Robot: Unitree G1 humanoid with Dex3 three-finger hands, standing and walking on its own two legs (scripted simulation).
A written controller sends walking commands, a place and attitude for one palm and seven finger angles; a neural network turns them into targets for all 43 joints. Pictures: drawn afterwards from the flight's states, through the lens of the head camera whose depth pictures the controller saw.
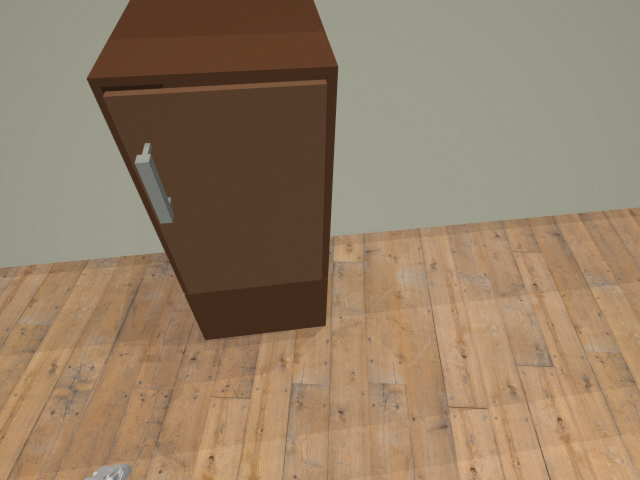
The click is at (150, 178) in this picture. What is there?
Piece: cupboard door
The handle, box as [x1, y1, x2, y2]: [135, 143, 173, 223]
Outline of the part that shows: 145,143 142,154 136,156 136,167 160,223 172,222 173,213 170,207 171,199 170,197 166,197 150,155 150,143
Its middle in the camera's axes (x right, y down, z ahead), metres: -0.32 -0.11 +0.75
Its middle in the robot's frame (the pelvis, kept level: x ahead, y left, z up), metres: +0.62 +0.35 -0.02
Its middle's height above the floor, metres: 0.74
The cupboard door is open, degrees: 0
